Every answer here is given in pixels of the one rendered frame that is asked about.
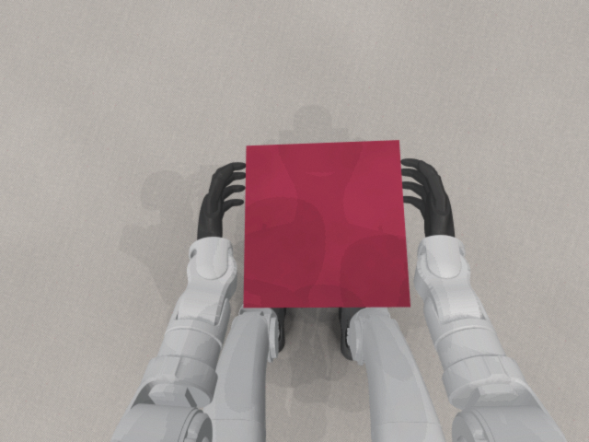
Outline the left robot foot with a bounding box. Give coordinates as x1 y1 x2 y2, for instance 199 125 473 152
271 308 286 353

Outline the left robot forearm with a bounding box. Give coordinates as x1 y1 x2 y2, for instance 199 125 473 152
110 237 237 442

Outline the robot right hand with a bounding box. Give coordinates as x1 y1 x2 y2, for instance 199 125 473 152
400 158 455 237

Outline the carton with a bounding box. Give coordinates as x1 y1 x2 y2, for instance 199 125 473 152
243 140 410 308

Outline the left robot shin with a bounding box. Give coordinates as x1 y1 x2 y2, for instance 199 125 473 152
231 305 280 342

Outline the right robot upper arm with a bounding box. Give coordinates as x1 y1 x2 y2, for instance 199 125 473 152
452 405 565 442

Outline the right robot forearm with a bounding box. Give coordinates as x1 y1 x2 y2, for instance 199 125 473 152
413 235 567 442

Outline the left robot upper arm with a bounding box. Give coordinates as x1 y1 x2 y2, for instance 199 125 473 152
113 403 213 442

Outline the robot left hand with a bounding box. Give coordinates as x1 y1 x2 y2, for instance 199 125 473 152
197 162 246 240

